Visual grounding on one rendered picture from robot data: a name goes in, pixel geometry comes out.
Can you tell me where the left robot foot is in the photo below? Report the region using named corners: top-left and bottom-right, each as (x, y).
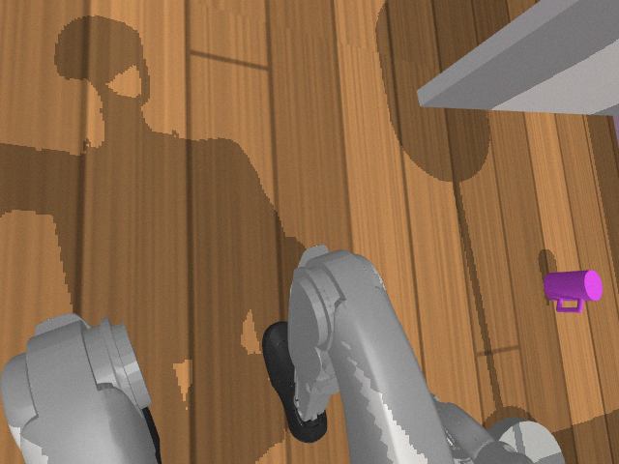
top-left (142, 406), bottom-right (162, 464)

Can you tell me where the right robot arm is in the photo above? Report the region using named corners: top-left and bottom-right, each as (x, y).
top-left (474, 441), bottom-right (534, 464)

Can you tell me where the right robot foot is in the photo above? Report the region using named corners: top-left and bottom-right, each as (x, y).
top-left (262, 321), bottom-right (327, 443)

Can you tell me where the right robot hand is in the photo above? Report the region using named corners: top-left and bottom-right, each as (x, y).
top-left (430, 393), bottom-right (495, 464)

